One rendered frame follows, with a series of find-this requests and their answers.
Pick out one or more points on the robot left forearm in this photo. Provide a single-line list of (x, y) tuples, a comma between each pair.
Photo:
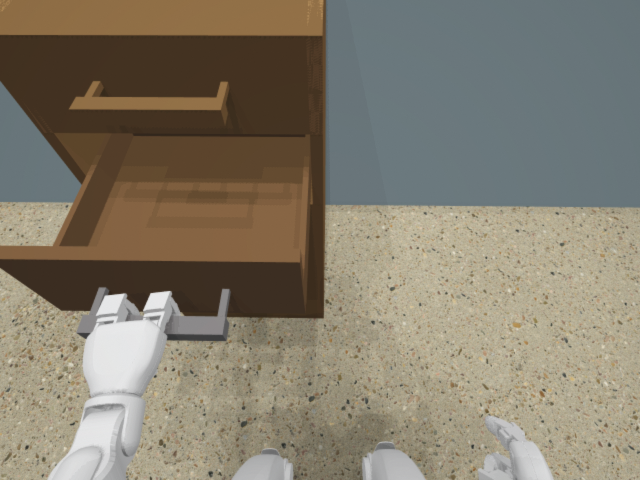
[(106, 440)]

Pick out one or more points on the handle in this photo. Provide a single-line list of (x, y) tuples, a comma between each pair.
[(150, 111), (179, 328)]

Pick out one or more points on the right robot thigh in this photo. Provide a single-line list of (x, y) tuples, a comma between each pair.
[(390, 464)]

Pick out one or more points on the robot right hand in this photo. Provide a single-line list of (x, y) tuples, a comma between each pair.
[(526, 460)]

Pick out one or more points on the robot thigh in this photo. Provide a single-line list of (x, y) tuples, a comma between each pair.
[(265, 467), (390, 464)]

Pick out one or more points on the drawer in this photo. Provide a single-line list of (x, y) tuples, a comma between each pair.
[(188, 213)]

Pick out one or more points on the cabinet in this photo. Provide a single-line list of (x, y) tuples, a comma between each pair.
[(266, 58)]

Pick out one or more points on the robot left hand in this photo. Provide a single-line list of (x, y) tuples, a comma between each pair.
[(123, 356)]

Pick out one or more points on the left robot thigh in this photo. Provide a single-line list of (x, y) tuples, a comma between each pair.
[(265, 467)]

